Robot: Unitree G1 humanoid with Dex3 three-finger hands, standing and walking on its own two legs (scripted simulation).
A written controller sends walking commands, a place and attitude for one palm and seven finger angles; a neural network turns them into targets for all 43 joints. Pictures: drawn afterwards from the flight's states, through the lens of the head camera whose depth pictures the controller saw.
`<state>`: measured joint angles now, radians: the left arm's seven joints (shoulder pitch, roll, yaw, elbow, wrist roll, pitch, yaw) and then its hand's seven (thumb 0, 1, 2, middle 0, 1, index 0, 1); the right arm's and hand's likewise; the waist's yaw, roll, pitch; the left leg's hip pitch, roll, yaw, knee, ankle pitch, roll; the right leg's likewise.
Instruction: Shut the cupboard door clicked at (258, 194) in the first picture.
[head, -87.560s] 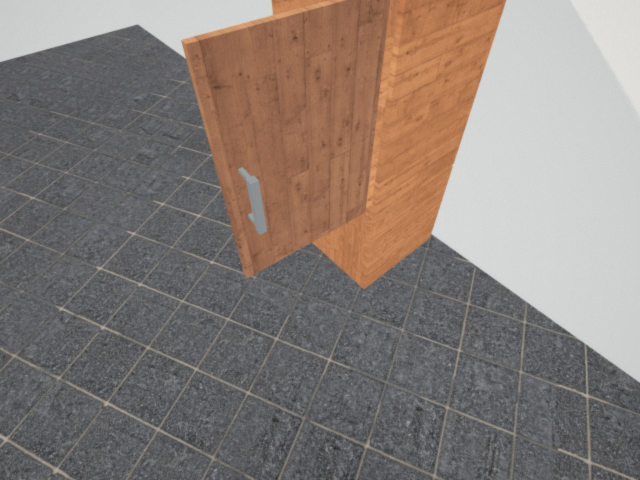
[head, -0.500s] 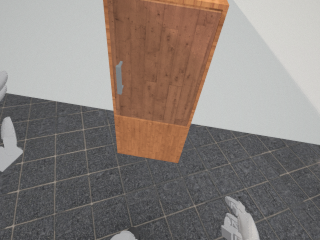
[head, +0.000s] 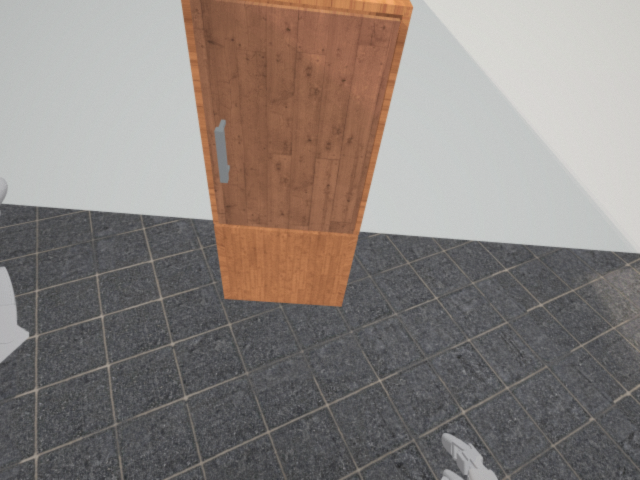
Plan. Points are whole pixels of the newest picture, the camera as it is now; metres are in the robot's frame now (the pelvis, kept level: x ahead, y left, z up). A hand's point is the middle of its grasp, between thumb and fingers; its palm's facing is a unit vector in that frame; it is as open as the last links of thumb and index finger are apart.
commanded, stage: stop stepping back and stand still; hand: left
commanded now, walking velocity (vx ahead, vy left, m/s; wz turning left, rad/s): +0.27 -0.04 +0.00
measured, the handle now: (223, 151) +0.85 +0.22 -0.08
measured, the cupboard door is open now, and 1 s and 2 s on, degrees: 0 0 0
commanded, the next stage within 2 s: let the arm hang, fingers relaxed in 1.38 s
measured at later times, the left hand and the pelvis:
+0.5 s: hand out of the picture +0.20 +0.29 +0.18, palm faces +0.50 -0.76 -0.42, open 7.4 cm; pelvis +0.00 +0.02 -0.01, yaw +3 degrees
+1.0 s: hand out of the picture +0.18 +0.33 +0.16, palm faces +0.46 -0.78 -0.42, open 7.4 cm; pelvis -0.02 +0.05 +0.00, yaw +2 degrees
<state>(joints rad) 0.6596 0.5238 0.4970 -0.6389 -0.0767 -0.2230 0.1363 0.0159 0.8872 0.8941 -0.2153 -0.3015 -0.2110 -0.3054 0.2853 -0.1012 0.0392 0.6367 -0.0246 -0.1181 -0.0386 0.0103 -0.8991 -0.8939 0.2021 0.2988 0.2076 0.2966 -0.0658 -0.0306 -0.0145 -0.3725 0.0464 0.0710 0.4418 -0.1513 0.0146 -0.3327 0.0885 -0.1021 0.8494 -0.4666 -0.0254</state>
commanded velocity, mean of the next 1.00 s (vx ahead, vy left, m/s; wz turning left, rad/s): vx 0.02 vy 0.01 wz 0.00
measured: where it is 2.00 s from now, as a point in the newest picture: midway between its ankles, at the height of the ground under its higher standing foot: outside the picture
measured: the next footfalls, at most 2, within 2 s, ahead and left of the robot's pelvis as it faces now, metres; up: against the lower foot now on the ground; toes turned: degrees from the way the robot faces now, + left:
right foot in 0.10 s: -0.01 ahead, -0.05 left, +0.00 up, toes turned +0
left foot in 0.42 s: +0.07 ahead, +0.17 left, +0.00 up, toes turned +7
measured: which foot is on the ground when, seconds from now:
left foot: down 0.00-0.08, up 0.10-0.40, down 0.42-1.00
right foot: up 0.00-0.08, down 0.10-1.00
